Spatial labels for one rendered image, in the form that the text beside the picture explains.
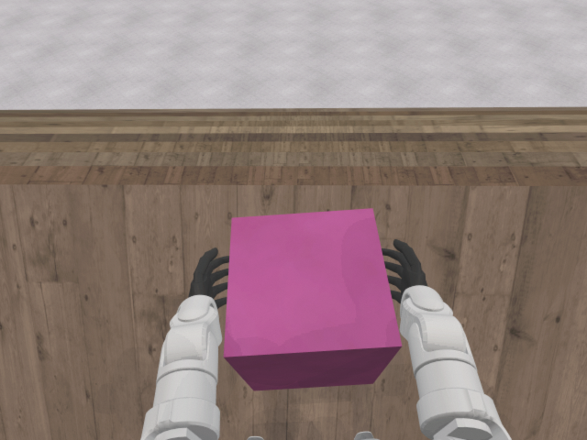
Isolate robot right hand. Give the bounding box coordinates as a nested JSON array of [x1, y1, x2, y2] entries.
[[382, 239, 428, 304]]

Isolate robot left hand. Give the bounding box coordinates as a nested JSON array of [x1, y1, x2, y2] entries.
[[188, 247, 229, 309]]

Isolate robot left forearm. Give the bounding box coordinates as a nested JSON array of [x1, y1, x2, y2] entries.
[[140, 295, 222, 440]]

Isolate robot right forearm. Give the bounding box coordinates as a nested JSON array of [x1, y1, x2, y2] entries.
[[400, 285, 512, 440]]

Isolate carton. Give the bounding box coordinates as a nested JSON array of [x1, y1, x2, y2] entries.
[[224, 208, 402, 391]]

